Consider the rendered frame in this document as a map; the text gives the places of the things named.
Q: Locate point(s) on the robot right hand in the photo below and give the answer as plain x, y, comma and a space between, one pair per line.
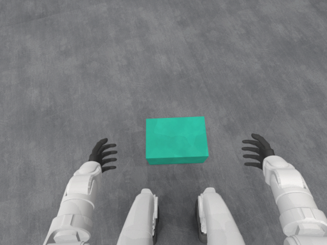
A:
263, 151

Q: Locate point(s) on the carton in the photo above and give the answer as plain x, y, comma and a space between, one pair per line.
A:
178, 140

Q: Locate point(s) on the robot right forearm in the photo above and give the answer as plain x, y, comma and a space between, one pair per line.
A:
299, 214

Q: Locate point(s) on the left robot thigh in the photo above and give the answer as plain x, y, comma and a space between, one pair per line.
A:
138, 227

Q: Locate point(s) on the robot right shin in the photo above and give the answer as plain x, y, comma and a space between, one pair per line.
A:
203, 222

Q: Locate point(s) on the robot left hand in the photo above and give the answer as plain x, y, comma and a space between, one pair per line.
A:
98, 156

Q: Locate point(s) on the right robot upper arm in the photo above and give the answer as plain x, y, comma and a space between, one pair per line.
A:
305, 240

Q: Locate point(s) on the robot left forearm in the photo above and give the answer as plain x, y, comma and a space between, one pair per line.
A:
73, 221

